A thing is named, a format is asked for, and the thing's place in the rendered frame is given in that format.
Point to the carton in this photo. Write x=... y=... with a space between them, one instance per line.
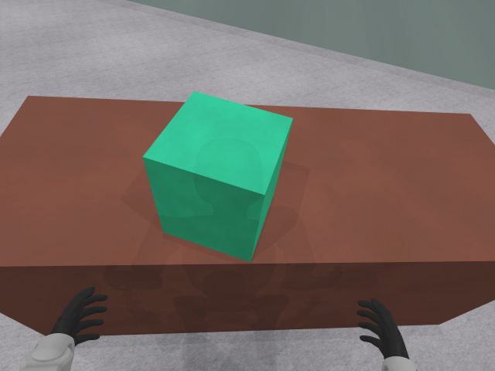
x=213 y=172

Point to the right robot hand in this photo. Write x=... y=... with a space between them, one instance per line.
x=391 y=342

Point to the left robot hand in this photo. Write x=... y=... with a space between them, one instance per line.
x=69 y=322

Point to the pedestal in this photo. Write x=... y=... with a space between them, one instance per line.
x=398 y=206

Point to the left robot forearm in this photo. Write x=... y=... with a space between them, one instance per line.
x=53 y=352

